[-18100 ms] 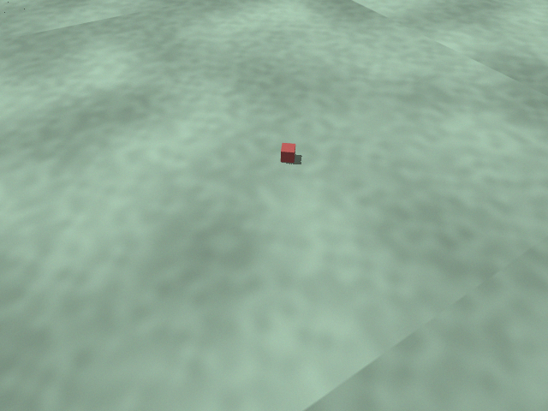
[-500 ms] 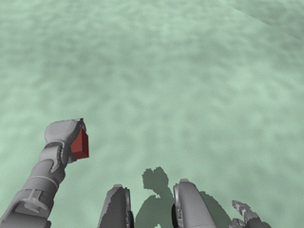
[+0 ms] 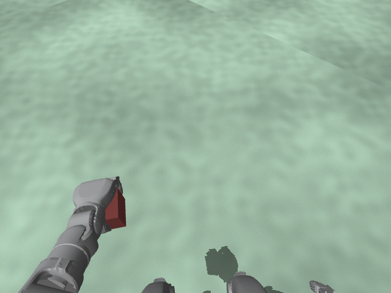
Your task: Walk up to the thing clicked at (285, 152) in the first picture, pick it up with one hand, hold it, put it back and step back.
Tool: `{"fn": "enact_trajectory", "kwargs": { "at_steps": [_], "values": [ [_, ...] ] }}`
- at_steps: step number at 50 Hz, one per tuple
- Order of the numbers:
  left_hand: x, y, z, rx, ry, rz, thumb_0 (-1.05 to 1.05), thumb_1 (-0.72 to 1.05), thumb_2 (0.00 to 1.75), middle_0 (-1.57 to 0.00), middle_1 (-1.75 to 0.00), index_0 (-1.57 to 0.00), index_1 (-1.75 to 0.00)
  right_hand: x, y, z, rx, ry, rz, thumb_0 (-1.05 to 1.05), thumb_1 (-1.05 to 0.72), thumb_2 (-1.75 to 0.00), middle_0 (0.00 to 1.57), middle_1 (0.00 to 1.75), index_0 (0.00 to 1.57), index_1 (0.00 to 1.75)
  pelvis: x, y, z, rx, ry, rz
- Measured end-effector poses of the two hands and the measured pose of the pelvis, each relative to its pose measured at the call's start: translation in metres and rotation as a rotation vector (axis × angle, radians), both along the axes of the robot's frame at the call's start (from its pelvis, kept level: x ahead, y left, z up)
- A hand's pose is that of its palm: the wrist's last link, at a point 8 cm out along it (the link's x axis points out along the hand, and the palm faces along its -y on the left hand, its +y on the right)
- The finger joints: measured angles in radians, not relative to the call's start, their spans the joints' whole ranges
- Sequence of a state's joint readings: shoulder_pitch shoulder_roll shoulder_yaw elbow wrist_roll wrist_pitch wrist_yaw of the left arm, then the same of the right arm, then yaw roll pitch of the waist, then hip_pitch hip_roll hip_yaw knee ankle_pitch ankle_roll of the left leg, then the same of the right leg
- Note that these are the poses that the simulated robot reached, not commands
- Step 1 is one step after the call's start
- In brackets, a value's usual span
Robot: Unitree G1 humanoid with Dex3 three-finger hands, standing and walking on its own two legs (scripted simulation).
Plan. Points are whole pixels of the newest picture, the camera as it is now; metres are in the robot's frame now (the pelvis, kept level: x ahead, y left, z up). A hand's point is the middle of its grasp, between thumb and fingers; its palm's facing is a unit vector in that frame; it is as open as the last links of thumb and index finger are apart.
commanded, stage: lift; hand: left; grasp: from above
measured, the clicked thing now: (106, 210) +0.33 +0.22 -0.11
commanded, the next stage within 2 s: hold in 0.06 s
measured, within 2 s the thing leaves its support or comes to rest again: neither
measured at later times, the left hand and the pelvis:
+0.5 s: hand (98, 196) +0.34 +0.22 -0.03, palm faces -0.43 -0.07 -0.90, open 10.9 cm; pelvis +0.02 +0.00 +0.03, yaw -1 degrees
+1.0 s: hand (97, 196) +0.32 +0.21 -0.01, palm faces -0.44 -0.06 -0.89, open 10.9 cm; pelvis +0.02 +0.00 +0.05, yaw -1 degrees
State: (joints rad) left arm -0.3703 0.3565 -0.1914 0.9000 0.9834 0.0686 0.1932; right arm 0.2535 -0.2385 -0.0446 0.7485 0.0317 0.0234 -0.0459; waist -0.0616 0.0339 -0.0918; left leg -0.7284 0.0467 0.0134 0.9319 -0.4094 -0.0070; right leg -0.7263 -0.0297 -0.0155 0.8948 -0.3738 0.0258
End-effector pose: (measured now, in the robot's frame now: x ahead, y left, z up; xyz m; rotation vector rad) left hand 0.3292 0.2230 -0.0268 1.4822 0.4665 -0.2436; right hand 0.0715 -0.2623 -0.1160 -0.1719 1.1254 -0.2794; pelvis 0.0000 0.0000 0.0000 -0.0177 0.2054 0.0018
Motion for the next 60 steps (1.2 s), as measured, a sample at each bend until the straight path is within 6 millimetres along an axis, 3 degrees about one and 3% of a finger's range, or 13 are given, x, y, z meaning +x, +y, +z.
{"fn": "enact_trajectory", "kwargs": {
  "at_steps": [26,40,60],
  "values": [
    [0.013,-0.005,0.055,0.007,-0.003,-0.025,0.0,-0.26,0.94,-0.51,-0.86,-0.57,-0.85,0.045,0.003,0.037,0.034,-0.088,0.01,0.01,-0.9,-0.9,0.2,0.3,0.21,0.29,0.023,0.001,0.035,0.014,-0.095,-0.016],
    [0.01,-0.008,0.071,0.011,0.003,-0.035,0.0,-0.27,0.94,-0.52,-0.84,-0.57,-0.84,0.052,0.004,0.045,0.053,-0.108,0.02,0.01,-0.9,-0.9,0.2,0.3,0.21,0.29,0.025,0.0,0.042,0.018,-0.131,-0.021],
    [-0.01,-0.014,0.083,0.004,0.002,-0.055,0.0,-0.27,0.94,-0.52,-0.81,-0.57,-0.81,0.058,-0.001,0.053,0.056,-0.151,0.043,0.01,-0.91,-0.9,0.2,0.3,0.2,0.29,0.014,-0.006,0.047,0.023,-0.172,-0.022]
  ]
}}
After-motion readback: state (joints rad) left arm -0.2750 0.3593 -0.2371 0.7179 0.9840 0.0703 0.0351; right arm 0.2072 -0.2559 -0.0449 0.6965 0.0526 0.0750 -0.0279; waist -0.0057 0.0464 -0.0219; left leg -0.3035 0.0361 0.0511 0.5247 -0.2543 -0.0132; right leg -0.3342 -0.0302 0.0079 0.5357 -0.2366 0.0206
